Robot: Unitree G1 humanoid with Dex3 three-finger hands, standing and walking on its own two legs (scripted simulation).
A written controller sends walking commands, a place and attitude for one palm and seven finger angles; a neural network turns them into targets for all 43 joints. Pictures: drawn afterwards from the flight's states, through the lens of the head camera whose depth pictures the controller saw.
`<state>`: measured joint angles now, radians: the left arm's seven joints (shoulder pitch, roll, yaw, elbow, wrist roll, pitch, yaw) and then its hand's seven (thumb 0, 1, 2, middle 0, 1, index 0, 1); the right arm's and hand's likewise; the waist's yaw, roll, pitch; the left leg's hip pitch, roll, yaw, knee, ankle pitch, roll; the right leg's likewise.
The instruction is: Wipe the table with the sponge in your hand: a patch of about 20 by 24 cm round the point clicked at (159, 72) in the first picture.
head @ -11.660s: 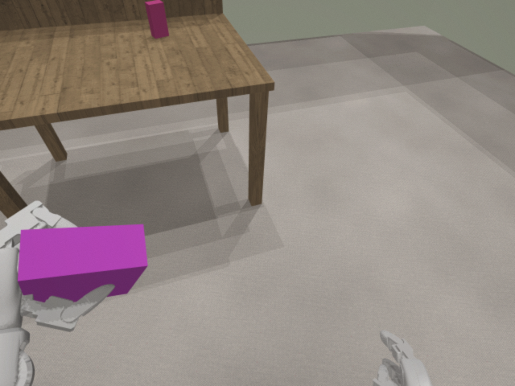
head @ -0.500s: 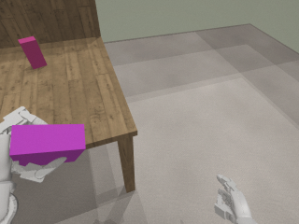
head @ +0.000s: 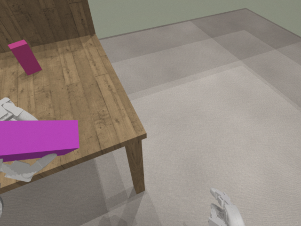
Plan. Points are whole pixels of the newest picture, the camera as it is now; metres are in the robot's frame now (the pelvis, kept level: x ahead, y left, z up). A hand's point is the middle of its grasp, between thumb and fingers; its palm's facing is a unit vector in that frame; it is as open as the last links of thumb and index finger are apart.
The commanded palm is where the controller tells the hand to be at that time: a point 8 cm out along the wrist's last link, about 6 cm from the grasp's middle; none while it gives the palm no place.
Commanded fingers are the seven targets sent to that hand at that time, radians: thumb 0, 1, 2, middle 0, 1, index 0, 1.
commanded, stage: shuffle to correct the standing spot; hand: left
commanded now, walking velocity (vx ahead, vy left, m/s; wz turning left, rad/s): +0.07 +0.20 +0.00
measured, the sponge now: (48, 141) +0.24 +0.21 +0.17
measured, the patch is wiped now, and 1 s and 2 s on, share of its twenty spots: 0.00 0.00 0.00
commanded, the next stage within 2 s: come to a stop and stand still in 1.92 s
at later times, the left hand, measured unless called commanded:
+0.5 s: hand out of the picture +0.23 +0.34 +0.19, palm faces +0.42 -0.77 -0.48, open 9.3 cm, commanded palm +0.16 +0.38 +0.20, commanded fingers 0.00 0.10 1.30 -1.20 -1.60 -1.20 -1.60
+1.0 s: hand out of the picture +0.23 +0.42 +0.20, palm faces +0.40 -0.78 -0.48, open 9.3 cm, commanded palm +0.16 +0.46 +0.20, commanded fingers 0.00 0.10 1.30 -1.20 -1.60 -1.20 -1.60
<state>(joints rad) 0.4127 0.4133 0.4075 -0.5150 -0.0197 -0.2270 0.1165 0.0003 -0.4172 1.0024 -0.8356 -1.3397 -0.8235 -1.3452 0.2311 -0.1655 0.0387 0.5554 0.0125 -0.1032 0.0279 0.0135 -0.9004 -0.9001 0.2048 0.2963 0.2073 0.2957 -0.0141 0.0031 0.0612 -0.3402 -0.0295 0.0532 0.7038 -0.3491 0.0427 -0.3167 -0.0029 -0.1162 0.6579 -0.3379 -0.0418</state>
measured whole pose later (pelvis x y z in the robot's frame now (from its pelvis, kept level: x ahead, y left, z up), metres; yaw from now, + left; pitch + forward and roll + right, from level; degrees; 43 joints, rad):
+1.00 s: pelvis +0.01 +0.18 +0.00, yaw +3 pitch +0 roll +1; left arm 0.45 0.43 0.40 -0.57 -0.01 -0.22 0.13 0.00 -0.42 1.01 -0.84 -1.34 -0.83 -1.35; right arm 0.19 -0.18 0.00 0.58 0.02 -0.14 -0.01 0.01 -0.90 -0.90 0.20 0.30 0.21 0.30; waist -0.02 -0.03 0.05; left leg -0.36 0.03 0.05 0.65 -0.29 -0.02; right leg -0.31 0.00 -0.11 0.67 -0.36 -0.04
